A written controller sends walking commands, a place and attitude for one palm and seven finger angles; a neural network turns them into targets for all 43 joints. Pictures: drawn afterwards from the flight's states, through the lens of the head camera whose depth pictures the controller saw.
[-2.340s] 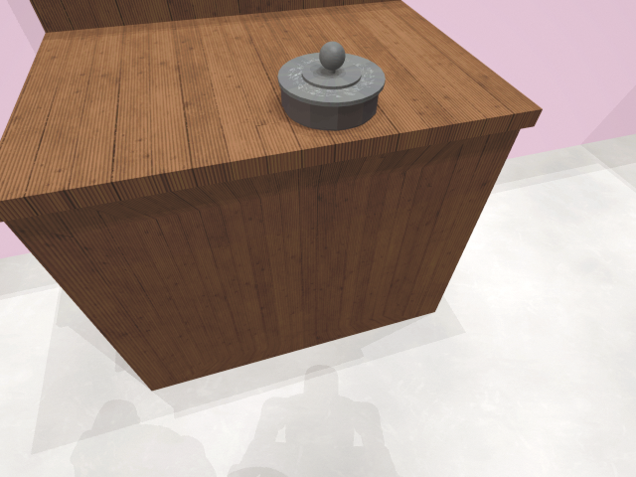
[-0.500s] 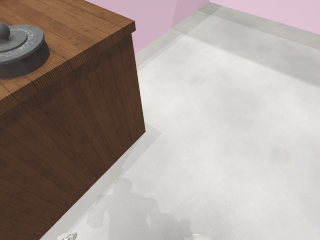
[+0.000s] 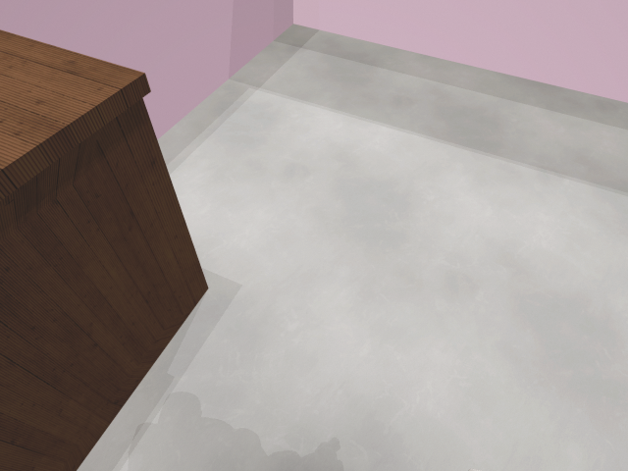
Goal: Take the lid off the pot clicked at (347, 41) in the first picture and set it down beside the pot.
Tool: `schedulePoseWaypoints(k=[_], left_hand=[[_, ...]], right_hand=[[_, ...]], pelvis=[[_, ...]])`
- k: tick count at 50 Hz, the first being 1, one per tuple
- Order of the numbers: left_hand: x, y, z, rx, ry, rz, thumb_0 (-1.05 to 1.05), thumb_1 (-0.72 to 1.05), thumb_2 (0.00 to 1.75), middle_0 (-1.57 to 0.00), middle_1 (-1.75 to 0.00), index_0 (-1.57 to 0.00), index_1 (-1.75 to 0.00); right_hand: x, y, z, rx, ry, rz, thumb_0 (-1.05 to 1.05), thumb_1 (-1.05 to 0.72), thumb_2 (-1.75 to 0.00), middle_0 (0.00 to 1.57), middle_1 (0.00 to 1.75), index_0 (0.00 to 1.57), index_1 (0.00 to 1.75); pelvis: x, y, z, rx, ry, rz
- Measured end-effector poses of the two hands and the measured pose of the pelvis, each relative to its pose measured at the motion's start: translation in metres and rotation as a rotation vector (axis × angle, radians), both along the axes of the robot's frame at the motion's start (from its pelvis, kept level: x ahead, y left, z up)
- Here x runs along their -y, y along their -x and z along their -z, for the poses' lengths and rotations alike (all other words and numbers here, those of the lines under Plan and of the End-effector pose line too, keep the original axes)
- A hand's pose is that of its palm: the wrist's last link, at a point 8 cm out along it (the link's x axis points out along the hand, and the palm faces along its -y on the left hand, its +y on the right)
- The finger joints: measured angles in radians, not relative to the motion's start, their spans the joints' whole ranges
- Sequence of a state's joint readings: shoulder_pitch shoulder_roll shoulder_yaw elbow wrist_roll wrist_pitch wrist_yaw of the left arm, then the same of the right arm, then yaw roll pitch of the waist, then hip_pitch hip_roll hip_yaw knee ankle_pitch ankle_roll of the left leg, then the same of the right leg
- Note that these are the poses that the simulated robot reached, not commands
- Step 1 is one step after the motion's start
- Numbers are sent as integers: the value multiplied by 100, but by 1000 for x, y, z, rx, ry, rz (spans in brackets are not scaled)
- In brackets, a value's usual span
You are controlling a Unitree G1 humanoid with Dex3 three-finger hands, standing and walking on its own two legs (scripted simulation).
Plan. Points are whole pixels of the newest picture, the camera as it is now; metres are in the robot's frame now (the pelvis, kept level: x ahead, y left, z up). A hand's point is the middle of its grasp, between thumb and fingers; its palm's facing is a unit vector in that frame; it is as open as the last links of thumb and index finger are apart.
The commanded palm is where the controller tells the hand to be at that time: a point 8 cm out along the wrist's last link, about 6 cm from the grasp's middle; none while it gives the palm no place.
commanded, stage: walk to a spot facing it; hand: left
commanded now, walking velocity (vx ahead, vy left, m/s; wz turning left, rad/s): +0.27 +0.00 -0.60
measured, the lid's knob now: out of the picture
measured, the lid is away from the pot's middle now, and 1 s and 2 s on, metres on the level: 0.00 0.00 0.00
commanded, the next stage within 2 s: turn to face it in 0.62 s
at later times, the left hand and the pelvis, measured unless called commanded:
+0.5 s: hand (303, 350) +0.34 +0.04 -0.18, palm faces -0.37 -0.91 -0.22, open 7.4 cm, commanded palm none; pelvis +0.14 -0.10 -0.03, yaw -19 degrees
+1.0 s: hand (327, 341) +0.36 +0.00 -0.18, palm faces -0.22 -0.96 -0.17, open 7.3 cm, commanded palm none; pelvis +0.30 -0.17 +0.00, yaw -17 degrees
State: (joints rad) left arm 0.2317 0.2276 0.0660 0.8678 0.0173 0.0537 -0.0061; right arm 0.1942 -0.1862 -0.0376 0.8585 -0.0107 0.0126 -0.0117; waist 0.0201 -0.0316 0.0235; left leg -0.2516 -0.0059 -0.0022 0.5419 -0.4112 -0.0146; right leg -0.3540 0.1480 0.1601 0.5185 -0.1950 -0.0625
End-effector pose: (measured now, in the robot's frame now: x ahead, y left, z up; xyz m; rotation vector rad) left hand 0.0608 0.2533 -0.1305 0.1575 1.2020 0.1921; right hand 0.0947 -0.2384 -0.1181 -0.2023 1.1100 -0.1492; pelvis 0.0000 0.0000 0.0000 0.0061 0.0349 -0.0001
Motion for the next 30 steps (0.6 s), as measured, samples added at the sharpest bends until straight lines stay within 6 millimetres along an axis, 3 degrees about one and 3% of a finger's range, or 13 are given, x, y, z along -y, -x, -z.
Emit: schedulePoseWaypoints(k=[6,12,16,22,24,26,30], left_hand=[[-7,-25,-3,-21,26,71,1,91,90,-20,-30,-20,-30],[8,-76,-2,-43,26,172,1,91,90,-19,-30,-20,-30],[42,-132,3,-49,32,276,1,91,90,-19,-30,-20,-30],[126,-244,14,49,35,447,1,91,90,-19,-30,-20,-30],[152,-275,20,114,27,475,1,91,90,-19,-30,-20,-30],[170,-292,18,137,25,482,1,91,90,-19,-30,-20,-30],[195,-307,8,107,15,502,0,91,90,-19,-30,-20,-30]], right_hand=[[-4,34,-10,-49,17,76,0,-91,-90,21,30,20,30],[5,72,-7,-153,10,204,1,-91,-90,21,30,20,30],[13,98,2,-240,-14,304,1,-91,-90,21,30,20,30],[32,128,26,-409,-82,445,1,-91,-90,20,30,20,30],[45,126,37,-449,-105,478,1,-91,-90,20,30,20,30],[63,111,40,-441,-105,504,1,-91,-90,20,30,20,30],[102,49,32,-303,-74,508,1,-91,-90,20,30,20,30]], pelvis=[[-4,-18,-9,9,14,61],[8,-49,-9,13,13,161],[26,-74,-3,17,13,225],[72,-120,20,17,6,307],[91,-133,31,23,-3,329],[103,-142,30,37,3,343],[123,-163,16,45,7,372]])
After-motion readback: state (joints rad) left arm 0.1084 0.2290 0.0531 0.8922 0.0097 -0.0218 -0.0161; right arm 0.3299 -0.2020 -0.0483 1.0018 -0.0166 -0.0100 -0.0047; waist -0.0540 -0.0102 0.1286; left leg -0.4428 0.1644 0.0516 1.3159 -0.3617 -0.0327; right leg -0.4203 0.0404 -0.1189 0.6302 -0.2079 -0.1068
